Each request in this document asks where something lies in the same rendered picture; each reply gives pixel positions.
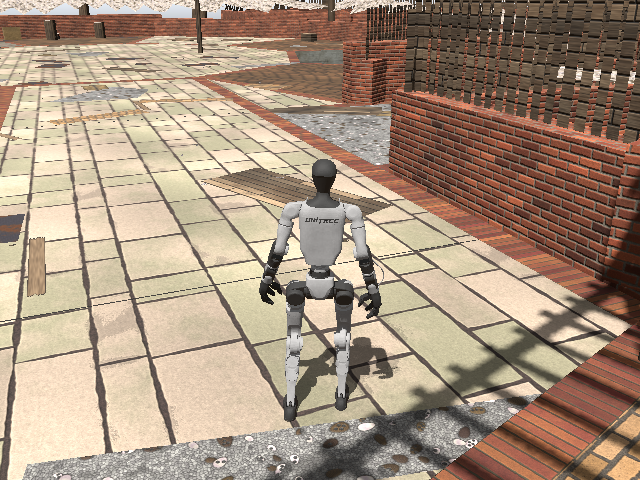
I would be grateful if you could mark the left robot upper arm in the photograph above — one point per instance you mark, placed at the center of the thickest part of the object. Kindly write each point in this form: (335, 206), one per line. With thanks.
(290, 211)

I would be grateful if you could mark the robot left hand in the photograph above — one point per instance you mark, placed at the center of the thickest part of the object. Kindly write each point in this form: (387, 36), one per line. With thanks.
(264, 289)

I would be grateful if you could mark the right robot upper arm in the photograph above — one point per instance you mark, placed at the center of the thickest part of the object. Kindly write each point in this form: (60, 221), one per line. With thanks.
(354, 214)

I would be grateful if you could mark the robot right hand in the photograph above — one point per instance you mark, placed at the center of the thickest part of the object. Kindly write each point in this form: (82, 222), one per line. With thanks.
(375, 303)

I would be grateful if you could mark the right robot forearm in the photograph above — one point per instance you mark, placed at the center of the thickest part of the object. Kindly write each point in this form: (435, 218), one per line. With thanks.
(368, 273)

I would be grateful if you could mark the right robot thigh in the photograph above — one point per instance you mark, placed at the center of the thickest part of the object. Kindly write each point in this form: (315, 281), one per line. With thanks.
(343, 293)

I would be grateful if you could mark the robot head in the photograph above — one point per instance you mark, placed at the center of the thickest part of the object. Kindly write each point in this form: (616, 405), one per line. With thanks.
(323, 173)

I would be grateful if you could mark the left robot forearm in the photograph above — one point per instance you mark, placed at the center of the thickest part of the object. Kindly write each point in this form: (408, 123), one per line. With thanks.
(272, 266)

